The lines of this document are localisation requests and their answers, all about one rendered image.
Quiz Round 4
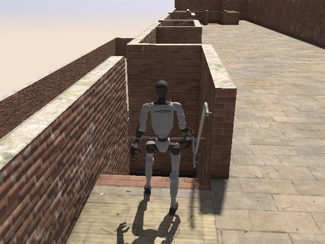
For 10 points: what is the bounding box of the robot left hand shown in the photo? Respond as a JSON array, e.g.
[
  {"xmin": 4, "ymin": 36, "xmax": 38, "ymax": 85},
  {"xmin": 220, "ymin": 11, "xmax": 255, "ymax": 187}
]
[{"xmin": 131, "ymin": 146, "xmax": 142, "ymax": 160}]

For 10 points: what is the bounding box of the robot left forearm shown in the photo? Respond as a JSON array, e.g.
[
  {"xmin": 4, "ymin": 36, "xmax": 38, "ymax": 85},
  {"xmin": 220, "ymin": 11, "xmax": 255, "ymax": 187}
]
[{"xmin": 132, "ymin": 124, "xmax": 143, "ymax": 148}]

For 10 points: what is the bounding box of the left robot upper arm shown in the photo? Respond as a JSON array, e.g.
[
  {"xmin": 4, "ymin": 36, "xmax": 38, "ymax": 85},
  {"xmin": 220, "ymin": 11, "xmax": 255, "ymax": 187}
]
[{"xmin": 139, "ymin": 103, "xmax": 151, "ymax": 132}]

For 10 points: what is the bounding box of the right robot upper arm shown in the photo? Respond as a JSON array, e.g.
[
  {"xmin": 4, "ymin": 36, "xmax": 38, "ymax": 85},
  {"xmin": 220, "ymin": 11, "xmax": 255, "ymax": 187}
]
[{"xmin": 173, "ymin": 102, "xmax": 186, "ymax": 129}]

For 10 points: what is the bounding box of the robot right forearm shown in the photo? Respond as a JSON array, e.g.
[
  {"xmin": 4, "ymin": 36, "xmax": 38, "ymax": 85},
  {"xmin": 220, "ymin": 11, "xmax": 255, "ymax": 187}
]
[{"xmin": 182, "ymin": 122, "xmax": 191, "ymax": 140}]

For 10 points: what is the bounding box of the robot head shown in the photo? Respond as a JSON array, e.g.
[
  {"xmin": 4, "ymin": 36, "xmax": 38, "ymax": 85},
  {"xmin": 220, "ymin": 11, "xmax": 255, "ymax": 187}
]
[{"xmin": 154, "ymin": 80, "xmax": 171, "ymax": 105}]

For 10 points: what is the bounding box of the left robot thigh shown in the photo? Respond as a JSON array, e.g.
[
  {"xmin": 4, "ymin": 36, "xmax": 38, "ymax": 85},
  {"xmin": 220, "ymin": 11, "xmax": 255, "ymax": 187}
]
[{"xmin": 145, "ymin": 141, "xmax": 156, "ymax": 166}]

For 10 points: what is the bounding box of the robot right hand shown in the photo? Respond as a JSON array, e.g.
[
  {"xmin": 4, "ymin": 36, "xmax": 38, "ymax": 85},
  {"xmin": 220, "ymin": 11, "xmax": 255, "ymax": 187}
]
[{"xmin": 180, "ymin": 138, "xmax": 192, "ymax": 149}]

